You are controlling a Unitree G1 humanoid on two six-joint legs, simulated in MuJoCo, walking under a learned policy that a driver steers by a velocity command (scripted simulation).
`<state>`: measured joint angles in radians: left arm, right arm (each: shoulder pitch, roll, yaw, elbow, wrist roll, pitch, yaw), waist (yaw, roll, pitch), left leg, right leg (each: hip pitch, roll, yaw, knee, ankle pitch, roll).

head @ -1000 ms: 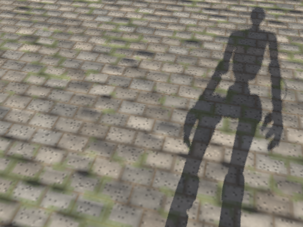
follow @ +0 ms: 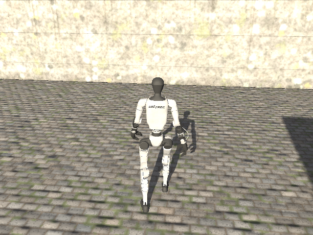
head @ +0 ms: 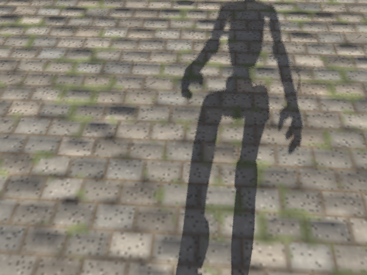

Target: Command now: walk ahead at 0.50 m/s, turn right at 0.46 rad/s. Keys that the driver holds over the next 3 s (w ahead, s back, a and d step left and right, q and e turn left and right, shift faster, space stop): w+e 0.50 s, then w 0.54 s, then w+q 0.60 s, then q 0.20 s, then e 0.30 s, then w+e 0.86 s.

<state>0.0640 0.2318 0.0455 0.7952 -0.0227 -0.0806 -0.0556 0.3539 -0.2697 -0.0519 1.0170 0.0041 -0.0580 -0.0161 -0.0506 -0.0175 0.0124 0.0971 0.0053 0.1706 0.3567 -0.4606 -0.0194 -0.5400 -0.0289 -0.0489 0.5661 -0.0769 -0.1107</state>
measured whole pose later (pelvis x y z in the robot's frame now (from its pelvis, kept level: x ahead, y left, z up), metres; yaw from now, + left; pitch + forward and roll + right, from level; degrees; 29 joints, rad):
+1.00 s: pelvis +0.54 -0.12 +0.01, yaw -23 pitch +3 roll +1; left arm 0.04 0.25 0.03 0.62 -0.01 -0.08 -0.03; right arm 0.41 -0.29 -0.06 0.93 0.02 -0.06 0.01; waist -0.10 -0.02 0.01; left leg 0.00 0.03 0.05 0.41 -0.43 -0.02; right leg -0.48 -0.02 -0.02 0.51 -0.08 -0.07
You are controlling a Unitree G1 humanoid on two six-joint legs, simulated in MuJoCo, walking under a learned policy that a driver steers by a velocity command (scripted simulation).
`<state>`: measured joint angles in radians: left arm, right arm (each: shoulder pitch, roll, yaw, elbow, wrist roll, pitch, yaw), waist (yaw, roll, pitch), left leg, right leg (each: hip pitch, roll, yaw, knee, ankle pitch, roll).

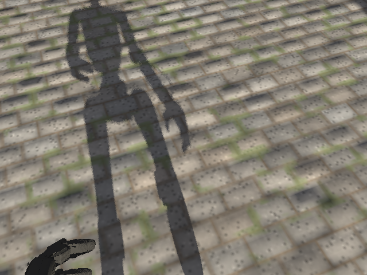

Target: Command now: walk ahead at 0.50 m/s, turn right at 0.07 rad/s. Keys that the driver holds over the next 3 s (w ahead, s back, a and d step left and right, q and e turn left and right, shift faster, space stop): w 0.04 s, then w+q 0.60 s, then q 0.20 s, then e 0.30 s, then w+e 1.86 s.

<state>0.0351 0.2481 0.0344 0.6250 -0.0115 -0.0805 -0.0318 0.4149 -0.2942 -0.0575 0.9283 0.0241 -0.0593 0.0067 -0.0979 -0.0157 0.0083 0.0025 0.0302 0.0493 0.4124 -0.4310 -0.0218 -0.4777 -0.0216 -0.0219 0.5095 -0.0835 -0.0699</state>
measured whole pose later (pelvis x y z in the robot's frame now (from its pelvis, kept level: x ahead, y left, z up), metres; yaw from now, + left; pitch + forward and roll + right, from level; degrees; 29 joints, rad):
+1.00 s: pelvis +0.50 +0.09 +0.00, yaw +26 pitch +2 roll +1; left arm 0.11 0.27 0.04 0.72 0.03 -0.10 -0.02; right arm 0.25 -0.29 -0.07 0.74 -0.01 -0.01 -0.03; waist -0.04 -0.02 0.01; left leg -0.18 -0.12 -0.14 0.57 -0.41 0.06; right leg -0.47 0.02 0.03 0.49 0.02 -0.01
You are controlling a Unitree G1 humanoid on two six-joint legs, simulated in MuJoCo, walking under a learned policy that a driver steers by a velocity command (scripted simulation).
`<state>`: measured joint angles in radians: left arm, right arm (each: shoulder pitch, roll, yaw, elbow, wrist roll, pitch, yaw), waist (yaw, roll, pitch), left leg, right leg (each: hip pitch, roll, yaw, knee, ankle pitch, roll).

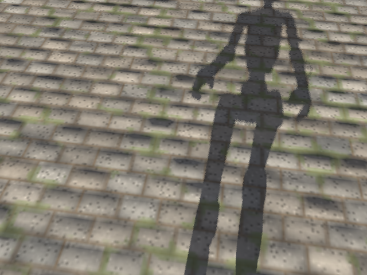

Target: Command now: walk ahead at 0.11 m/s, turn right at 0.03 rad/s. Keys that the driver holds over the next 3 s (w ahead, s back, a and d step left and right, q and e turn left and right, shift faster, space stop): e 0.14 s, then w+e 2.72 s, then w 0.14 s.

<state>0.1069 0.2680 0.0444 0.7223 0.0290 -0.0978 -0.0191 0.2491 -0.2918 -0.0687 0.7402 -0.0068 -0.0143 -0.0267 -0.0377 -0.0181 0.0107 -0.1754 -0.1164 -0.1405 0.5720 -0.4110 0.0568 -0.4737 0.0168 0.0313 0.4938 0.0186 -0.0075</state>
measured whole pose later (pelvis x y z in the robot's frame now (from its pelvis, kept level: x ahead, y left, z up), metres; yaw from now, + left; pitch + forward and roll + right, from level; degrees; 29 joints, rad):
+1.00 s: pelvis +0.28 -0.16 +0.02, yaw -33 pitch +2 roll +0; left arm 0.29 0.28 0.06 0.68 -0.01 -0.04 -0.02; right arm 0.21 -0.32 -0.06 0.71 -0.01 -0.10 -0.01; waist 0.01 0.03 0.04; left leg -0.63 0.12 -0.05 1.10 -0.26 -0.04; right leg -0.25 0.11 0.04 0.40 -0.18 -0.10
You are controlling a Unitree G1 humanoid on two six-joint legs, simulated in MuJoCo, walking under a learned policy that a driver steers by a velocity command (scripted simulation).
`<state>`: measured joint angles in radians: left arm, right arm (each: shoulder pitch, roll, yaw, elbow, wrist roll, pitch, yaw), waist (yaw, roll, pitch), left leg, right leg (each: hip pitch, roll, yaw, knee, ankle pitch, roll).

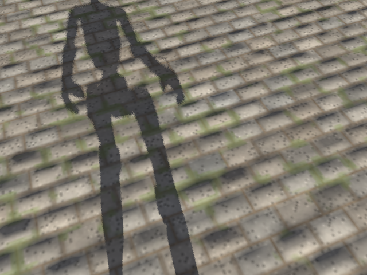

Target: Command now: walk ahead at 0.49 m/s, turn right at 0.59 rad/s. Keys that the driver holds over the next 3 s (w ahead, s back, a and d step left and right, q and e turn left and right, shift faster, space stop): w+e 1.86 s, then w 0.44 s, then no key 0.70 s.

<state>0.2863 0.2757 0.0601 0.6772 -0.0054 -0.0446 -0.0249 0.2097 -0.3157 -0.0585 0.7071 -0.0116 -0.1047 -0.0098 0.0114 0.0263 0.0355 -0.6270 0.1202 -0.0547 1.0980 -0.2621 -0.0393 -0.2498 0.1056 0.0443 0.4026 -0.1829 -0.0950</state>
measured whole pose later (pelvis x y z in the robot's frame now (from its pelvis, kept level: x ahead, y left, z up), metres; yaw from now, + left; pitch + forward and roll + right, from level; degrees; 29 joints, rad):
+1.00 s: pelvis +0.51 -0.14 +0.00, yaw -36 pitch +1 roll +1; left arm 0.30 0.28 0.07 0.67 -0.01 -0.04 -0.02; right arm 0.14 -0.32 -0.05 0.70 -0.01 -0.10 0.00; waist 0.03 0.03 0.06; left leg -0.59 0.10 -0.06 1.06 -0.28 -0.04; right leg -0.25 0.11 0.05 0.40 -0.17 -0.11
